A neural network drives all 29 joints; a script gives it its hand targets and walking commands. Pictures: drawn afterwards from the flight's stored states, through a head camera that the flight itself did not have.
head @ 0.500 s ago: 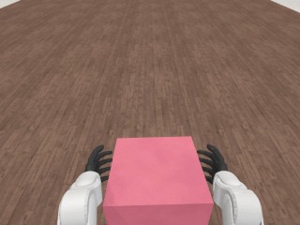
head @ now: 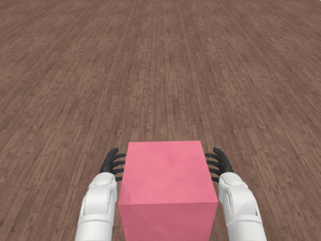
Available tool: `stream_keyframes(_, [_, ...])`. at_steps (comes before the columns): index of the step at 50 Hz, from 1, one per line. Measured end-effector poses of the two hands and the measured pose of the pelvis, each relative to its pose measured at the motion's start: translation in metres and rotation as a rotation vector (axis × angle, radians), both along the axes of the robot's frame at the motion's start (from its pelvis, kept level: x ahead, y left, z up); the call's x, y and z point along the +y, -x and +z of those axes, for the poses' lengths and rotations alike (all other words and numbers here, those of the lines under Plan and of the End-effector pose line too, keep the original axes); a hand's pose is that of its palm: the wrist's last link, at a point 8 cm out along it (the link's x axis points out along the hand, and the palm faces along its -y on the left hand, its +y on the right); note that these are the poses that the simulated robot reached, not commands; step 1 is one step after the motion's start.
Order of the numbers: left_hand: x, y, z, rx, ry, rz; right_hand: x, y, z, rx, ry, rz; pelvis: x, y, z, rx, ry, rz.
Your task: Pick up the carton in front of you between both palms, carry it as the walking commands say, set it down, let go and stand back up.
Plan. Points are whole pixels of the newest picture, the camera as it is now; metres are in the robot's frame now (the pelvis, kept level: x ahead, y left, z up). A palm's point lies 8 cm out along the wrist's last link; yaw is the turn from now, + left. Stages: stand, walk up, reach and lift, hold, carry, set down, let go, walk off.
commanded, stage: carry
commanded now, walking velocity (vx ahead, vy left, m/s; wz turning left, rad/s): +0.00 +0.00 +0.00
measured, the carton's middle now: (165, 197) +0.28 +0.00 -0.08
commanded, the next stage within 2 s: hold in 0.22 s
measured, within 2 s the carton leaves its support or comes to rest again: neither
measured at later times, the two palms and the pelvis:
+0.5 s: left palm (106, 180) +0.27 +0.14 +0.04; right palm (231, 182) +0.26 -0.15 +0.05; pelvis -0.02 +0.00 +0.01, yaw -1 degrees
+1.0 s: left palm (99, 185) +0.25 +0.16 +0.06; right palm (232, 192) +0.23 -0.14 +0.06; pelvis -0.05 +0.02 +0.00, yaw -4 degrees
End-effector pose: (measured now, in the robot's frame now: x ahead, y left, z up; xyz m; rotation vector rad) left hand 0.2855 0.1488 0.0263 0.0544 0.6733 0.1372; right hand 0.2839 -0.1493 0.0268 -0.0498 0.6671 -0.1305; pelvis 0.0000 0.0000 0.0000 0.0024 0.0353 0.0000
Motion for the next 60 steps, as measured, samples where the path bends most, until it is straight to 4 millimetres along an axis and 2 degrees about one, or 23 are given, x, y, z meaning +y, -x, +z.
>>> stream_keyframes(11, [0.000, -0.003, 0.011, -0.021, 0.005, 0.006, 0.000, -0.003, 0.011, -0.020, -0.003, -0.001, -0.001, 0.000, -0.001, 0.004, 0.000, -0.001])
stream_keyframes(17, [-0.002, 0.010, 0.012, 0.002, -0.004, -0.010, -0.002, 0.010, 0.012, 0.009, 0.007, 0.002, -0.001, 0.002, 0.008, -0.087, -0.005, -0.016])
stream_keyframes(24, [-0.005, 0.017, 0.017, -0.011, -0.002, -0.025, -0.005, 0.023, 0.018, -0.003, 0.012, -0.019, 0.001, 0.018, 0.009, -0.126, -0.002, -0.019])
stream_keyframes(35, [0.004, 0.039, 0.024, -0.016, 0.011, -0.026, 0.003, 0.045, 0.025, -0.005, 0.008, -0.019, 0.009, 0.043, 0.006, -0.177, 0.005, -0.025])
stream_keyframes(41, [0.007, 0.044, 0.027, -0.026, 0.024, -0.036, 0.006, 0.053, 0.027, -0.013, 0.005, -0.031, 0.015, 0.052, 0.004, -0.190, 0.008, -0.037])
stream_keyframes(52, [0.007, 0.033, 0.030, -0.033, 0.039, -0.062, 0.006, 0.052, 0.031, -0.017, -0.001, -0.069, 0.024, 0.048, 0.004, -0.195, 0.009, -0.066])
stream_keyframes(60, [0.005, 0.011, 0.022, -0.015, 0.050, -0.030, 0.006, 0.030, 0.022, 0.002, -0.011, -0.080, 0.023, 0.039, 0.002, -0.169, 0.003, -0.073])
